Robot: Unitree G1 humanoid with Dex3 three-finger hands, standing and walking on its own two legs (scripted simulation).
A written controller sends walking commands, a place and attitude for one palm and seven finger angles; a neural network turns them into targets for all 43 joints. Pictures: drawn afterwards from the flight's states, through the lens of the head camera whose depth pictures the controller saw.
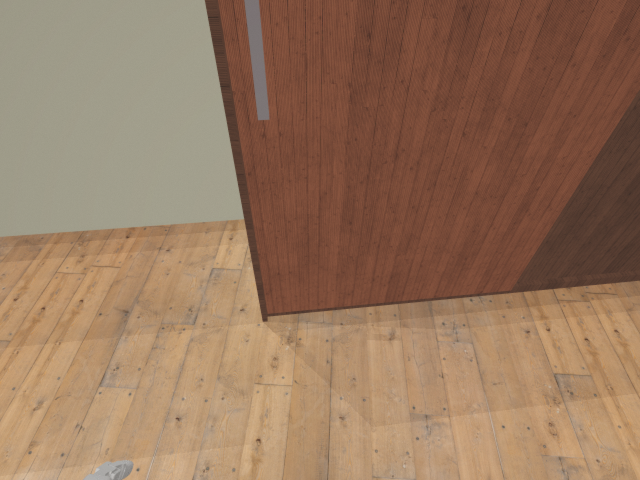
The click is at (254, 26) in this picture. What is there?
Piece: wardrobe's sliding door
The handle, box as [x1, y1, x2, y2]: [244, 0, 268, 119]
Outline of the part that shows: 244,0 258,119 268,119 268,107 258,0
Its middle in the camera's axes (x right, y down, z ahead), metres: -0.12 -0.35 +0.68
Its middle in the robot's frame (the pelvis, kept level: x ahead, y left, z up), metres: +0.76 +0.16 +0.22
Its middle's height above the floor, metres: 0.99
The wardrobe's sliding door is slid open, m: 0.00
